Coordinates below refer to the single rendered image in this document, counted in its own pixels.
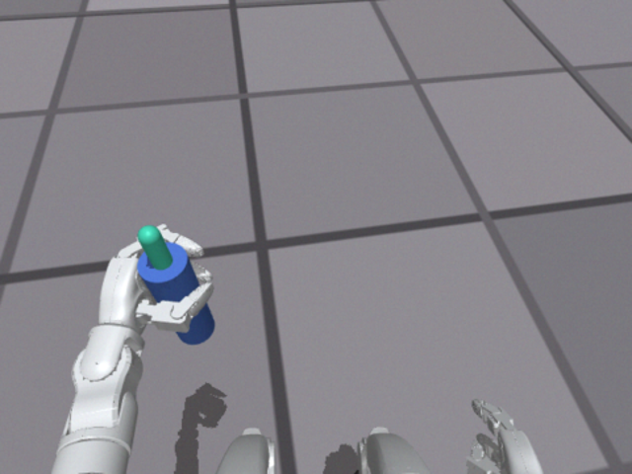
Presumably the bottle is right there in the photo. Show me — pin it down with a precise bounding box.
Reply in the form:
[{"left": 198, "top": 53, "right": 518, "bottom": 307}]
[{"left": 137, "top": 225, "right": 215, "bottom": 345}]

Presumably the left robot hand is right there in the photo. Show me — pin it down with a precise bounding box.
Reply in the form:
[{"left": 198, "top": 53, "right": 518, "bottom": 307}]
[{"left": 99, "top": 224, "right": 214, "bottom": 336}]

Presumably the left robot arm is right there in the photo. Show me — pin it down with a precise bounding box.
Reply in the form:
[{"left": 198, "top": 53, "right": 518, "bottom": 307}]
[{"left": 51, "top": 324, "right": 145, "bottom": 474}]

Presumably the right robot hand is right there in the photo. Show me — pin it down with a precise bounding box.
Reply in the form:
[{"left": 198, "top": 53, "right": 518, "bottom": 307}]
[{"left": 466, "top": 399, "right": 543, "bottom": 474}]

